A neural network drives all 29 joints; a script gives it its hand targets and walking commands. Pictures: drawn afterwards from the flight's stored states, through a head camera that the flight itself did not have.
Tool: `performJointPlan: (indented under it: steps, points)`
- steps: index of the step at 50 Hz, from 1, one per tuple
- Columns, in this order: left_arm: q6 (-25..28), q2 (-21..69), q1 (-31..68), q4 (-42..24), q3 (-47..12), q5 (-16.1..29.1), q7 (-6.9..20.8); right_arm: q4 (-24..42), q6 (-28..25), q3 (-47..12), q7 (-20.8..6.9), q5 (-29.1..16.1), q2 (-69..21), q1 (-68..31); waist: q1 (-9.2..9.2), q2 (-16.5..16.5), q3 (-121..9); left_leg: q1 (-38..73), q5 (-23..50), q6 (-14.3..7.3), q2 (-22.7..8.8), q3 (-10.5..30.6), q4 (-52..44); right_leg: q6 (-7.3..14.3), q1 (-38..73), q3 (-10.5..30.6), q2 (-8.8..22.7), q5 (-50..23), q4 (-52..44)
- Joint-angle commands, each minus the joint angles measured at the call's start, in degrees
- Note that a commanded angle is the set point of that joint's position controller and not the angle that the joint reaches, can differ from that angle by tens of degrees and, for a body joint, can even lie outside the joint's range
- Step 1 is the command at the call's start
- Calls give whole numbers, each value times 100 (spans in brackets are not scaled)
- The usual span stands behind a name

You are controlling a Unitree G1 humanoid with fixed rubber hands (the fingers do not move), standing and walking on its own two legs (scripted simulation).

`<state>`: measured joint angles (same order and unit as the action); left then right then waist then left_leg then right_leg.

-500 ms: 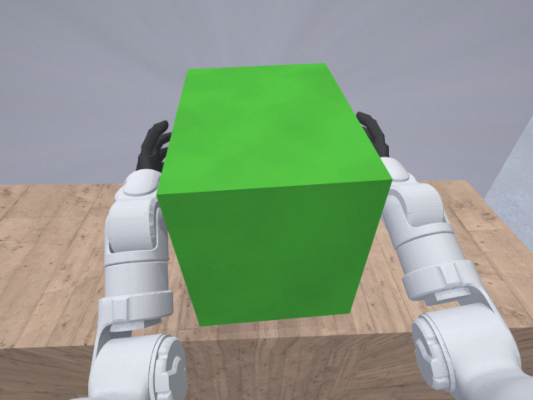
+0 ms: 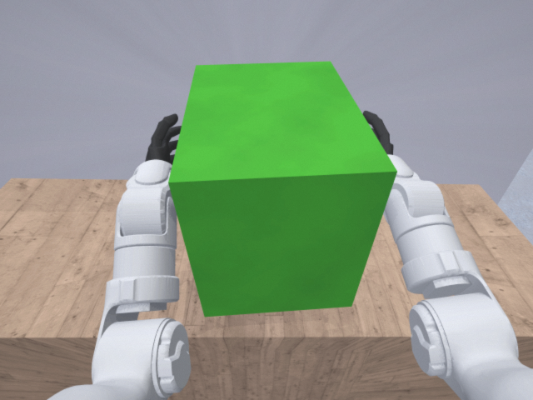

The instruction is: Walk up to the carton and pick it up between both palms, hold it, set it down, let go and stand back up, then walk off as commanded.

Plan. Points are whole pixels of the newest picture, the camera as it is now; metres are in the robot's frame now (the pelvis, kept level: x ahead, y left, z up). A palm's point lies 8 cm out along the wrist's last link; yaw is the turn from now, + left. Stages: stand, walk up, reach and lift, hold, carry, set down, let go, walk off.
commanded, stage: hold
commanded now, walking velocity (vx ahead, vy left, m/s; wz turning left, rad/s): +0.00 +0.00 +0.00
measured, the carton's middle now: (271, 181) +0.39 +0.00 +0.18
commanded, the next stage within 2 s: none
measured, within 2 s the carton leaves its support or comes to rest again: neither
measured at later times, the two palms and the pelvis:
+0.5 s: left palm (165, 176) +0.36 +0.15 +0.21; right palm (382, 172) +0.36 -0.16 +0.21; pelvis +0.00 +0.00 +0.00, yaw +0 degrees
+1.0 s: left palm (160, 168) +0.36 +0.15 +0.22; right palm (380, 161) +0.37 -0.16 +0.23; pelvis +0.00 +0.00 +0.00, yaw +0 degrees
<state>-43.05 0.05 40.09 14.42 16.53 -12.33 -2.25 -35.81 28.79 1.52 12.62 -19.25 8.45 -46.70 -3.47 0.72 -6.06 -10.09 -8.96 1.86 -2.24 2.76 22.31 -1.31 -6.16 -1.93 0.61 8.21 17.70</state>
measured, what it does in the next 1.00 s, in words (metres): stands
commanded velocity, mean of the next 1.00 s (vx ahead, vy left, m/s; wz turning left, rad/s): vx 0.00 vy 0.00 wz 0.00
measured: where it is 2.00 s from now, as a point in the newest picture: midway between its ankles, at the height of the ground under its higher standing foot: outside the picture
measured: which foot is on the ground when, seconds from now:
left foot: down 0.00-1.00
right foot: down 0.00-1.00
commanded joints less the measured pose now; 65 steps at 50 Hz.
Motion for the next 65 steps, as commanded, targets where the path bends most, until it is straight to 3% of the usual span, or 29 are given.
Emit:
performJointPlan:
  steps: [1, 3, 5, 9, 10, 14, 15, 16, 17, 21, 25, 26, 29, 33, 38, 39, 40, 41, 43, 44, 46, 47, 54, 56, 59, 60, 61, 64, 65]
  points:
    - [489, 3333, 4102, -750, -2862, 1114, 741, 2442, -374, -2150, -508, -578, -4014, -5015, -80, -147, -2469, 1111, 1116, -34, 575, -231, -231, -234, 638, -34, -541, -864, -251]
    - [480, 3507, 4149, -1374, -3252, 1284, 755, 2963, -373, -2372, -404, -799, -4070, -4927, -239, -144, -2973, 1322, 1674, 42, 600, -189, -76, -271, 916, -4, -574, -1494, -186]
    - [440, 3320, 3962, -1327, -3101, 1147, 743, 2951, -275, -2500, -327, -901, -4021, -4772, -77, -158, -2821, 1319, 1859, 48, 609, -188, -29, -281, 1130, 17, -558, -1769, -158]
    - [325, 3322, 3442, -2358, -3643, 1429, 715, 4205, -221, -3131, -66, -1307, -3927, -4399, -294, -123, -3665, 1559, 2947, 194, 691, -102, 319, -361, 1769, 58, -598, -3523, 152]
    - [279, 3214, 3328, -2339, -3629, 1381, 732, 4089, -116, -3088, -3, -1304, -3800, -4227, -263, -147, -3375, 1424, 2826, 190, 736, -97, 305, -420, 1749, 77, -561, -3689, 124]
    - [15, 3025, 2977, -2502, -3398, 1046, 840, 3732, 119, -2903, 0, -1336, -3650, -3575, -248, -263, -2855, 1384, 2629, 249, 676, -97, 168, -409, 1692, 98, -542, -3432, 108]
    - [-44, 3097, 2829, -2295, -3368, 967, 895, 3584, 139, -2760, -10, -1233, -3523, -3478, -293, -219, -2609, 1313, 2427, 225, 648, -56, 69, -370, 1529, 23, -626, -2802, 4]
    - [-33, 3100, 2795, -2561, -3400, 926, 906, 3549, 185, -2746, 8, -1206, -3635, -3100, -337, -309, -2748, 1364, 2558, 243, 612, -107, 128, -346, 1742, 56, -592, -3141, 72]
    - [-66, 3081, 3145, -2494, -3432, 925, 924, 3344, 200, -2630, -26, -1232, -3621, -3309, -326, -491, -2441, 1214, 2339, 284, 613, -101, 49, -327, 1510, 60, -586, -2808, 42]
    - [-11, 3273, 3476, -2478, -3495, 1085, 939, 3824, 98, -2590, -138, -1121, -3759, -3955, -176, -365, -2678, 1207, 2025, 187, 569, -174, 38, -259, 1204, 54, -557, -2158, 12]
    - [142, 3283, 4067, -2130, -3356, 1093, 817, 3596, -70, -2486, -345, -947, -3940, -4678, 34, -438, -2654, 1121, 1337, 98, 557, -188, -129, -222, 768, 31, -541, -1082, -74]
    - [95, 3344, 3938, -1494, -3268, 1130, 808, 3519, -53, -2238, -381, -823, -3833, -4925, -14, -260, -2274, 986, 868, 44, 533, -181, -217, -186, 488, 39, -518, -606, -178]
    - [197, 3248, 4310, -1331, -2983, 1012, 824, 2568, -67, -1915, -483, -523, -3952, -4720, -55, -242, -2011, 833, 303, -47, 472, -253, -394, -144, 293, 56, -459, -89, -249]
    - [254, 3255, 4427, -601, -2629, 864, 854, 2111, -149, -1623, -650, -298, -3976, -4968, 41, -187, -1643, 476, -494, -147, 489, -320, -605, -85, -58, 24, -438, 803, -303]
    - [377, 3286, 4518, -294, -2660, 1005, 881, 1857, -269, -1431, -766, -71, -3970, -5188, -114, -85, -1841, 345, -657, -249, 483, -322, -635, -56, 161, 61, -434, 842, -238]
    - [393, 3183, 4710, -46, -2552, 870, 879, 1323, -218, -1327, -763, 21, -3977, -5053, -114, -242, -1519, 316, -881, -246, 477, -330, -713, -43, 12, 83, -386, 1104, -323]
    - [351, 3130, 4448, 160, -2449, 868, 921, 1508, -246, -1217, -759, 110, -3872, -5210, -111, -4, -1393, 215, -932, -283, 486, -340, -770, -66, 117, 78, -417, 1133, -362]
    - [419, 3291, 4762, -165, -2712, 1016, 930, 1547, -311, -1227, -762, 17, -3828, -5322, -264, -202, -1683, 354, -767, -234, 478, -291, -722, -56, 146, 71, -440, 872, -293]
    - [443, 3256, 4433, 47, -2517, 948, 935, 1557, -294, -1310, -717, -12, -3870, -5123, -214, -30, -1698, 315, -609, -231, 496, -280, -707, -111, 223, 62, -471, 664, -323]
    - [511, 3291, 4783, -425, -2713, 1069, 889, 1574, -295, -1422, -720, -55, -4003, -5080, -233, -221, -1946, 480, -324, -193, 492, -290, -654, -106, 293, 48, -440, 411, -294]
    - [525, 3453, 4666, -694, -2827, 1040, 819, 1881, -352, -1708, -701, -247, -4032, -5119, -149, -178, -2199, 641, 146, -147, 515, -246, -498, -144, 429, -60, -476, 25, -226]
    - [506, 3201, 4659, -435, -2572, 929, 824, 1528, -254, -1653, -681, -247, -3999, -4972, -78, -124, -1842, 624, -82, -189, 517, -276, -547, -171, 316, -31, -426, 249, -305]
    - [422, 3248, 4079, -935, -2793, 975, 763, 2570, -275, -2324, -481, -728, -4001, -4953, 50, -137, -2468, 1163, 1216, -84, 562, -236, -221, -245, 706, 2, -520, -993, -203]
    - [347, 3182, 3837, -992, -2733, 889, 811, 2299, -129, -2349, -399, -776, -3886, -4460, -43, -97, -2255, 1159, 1316, -67, 594, -235, -208, -270, 835, 2, -514, -1204, -209]
    - [270, 3229, 3594, -1476, -2932, 970, 814, 3101, -167, -2622, -276, -1022, -3861, -4555, -43, -214, -2783, 1270, 1878, 5, 645, -256, -37, -298, 1209, 17, -546, -1997, -53]
    - [284, 3139, 3593, -1510, -3042, 1099, 822, 3348, -139, -2695, -230, -1054, -3902, -4609, -47, 42, -2905, 1281, 1973, -9, 657, -180, 38, -346, 1435, 81, -518, -2320, -70]
    - [315, 3255, 3752, -1783, -3262, 1200, 810, 3273, -116, -2681, -188, -1066, -3888, -4363, -196, -111, -3007, 1286, 2106, 61, 633, -159, 73, -333, 1358, 40, -564, -2502, -2]
    - [211, 3080, 3284, -2042, -3285, 1149, 815, 3613, -27, -2892, -88, -1241, -3848, -4054, -91, -85, -3037, 1337, 2436, 97, 692, -111, 146, -379, 1644, 91, -545, -2982, 50]
    - [240, 3224, 3449, -2504, -3518, 1279, 789, 3768, -24, -2959, -65, -1307, -3962, -3933, -236, -285, -3385, 1447, 2717, 155, 683, -93, 230, -357, 1713, 69, -571, -3391, 140]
